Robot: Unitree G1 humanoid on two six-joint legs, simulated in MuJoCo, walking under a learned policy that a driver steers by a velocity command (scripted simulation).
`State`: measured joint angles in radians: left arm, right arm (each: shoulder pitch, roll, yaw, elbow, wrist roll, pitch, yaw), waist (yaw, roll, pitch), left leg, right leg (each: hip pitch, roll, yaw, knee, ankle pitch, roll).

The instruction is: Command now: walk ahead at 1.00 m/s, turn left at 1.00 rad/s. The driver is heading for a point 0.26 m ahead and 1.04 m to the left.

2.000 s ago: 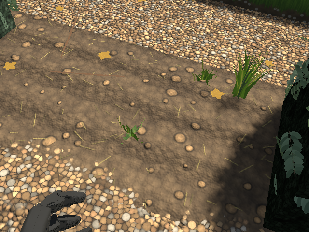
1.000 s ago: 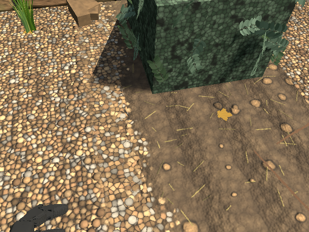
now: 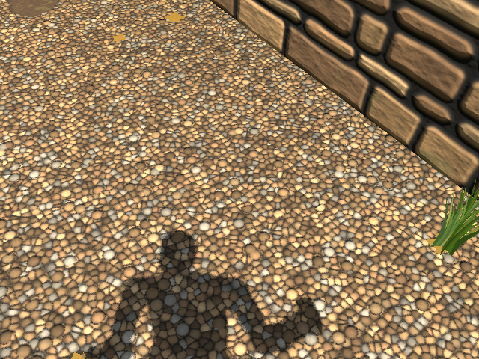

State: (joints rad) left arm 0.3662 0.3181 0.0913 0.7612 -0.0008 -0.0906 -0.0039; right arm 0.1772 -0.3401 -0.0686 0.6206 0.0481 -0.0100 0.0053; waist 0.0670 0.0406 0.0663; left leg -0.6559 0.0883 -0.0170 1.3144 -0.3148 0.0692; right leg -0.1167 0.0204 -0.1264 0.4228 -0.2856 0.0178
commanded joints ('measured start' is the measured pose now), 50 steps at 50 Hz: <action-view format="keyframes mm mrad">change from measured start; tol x32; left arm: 1 -111 58 1 -53 -2 -22 1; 50 -237 89 -24 -150 -24 75 18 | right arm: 1 -19 22 15 -90 -1 -2 14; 50 250 -48 10 117 -50 -14 -8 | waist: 1 -67 -85 42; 8 -34 -46 98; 15 -177 42 -566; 20 -3 -110 -124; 50 -178 -142 -80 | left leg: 1 -182 99 -91 -54 110 -6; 11 508 -189 193 -579 317 90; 14 1192 239 -712 -801 770 471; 17 778 131 -645 -1000 346 327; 21 397 16 -405 -990 709 277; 30 332 -127 -427 -817 371 101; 33 379 -143 -425 -624 208 42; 35 99 -298 -219 -204 -442 -75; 38 67 -188 -185 9 -236 -149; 50 792 -88 8 -950 -8 32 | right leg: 1 35 -297 202 -254 173 -135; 6 91 -238 -41 -313 391 -86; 11 61 -248 -103 257 1387 -39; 12 -125 -198 -97 547 1022 -7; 13 -377 24 -76 975 -180 39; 14 -594 74 199 1266 -358 55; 33 -101 -37 273 -16 402 20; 35 148 -471 801 -52 840 -294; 44 -113 -175 429 -199 -196 -183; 50 -511 -130 315 -46 -297 -78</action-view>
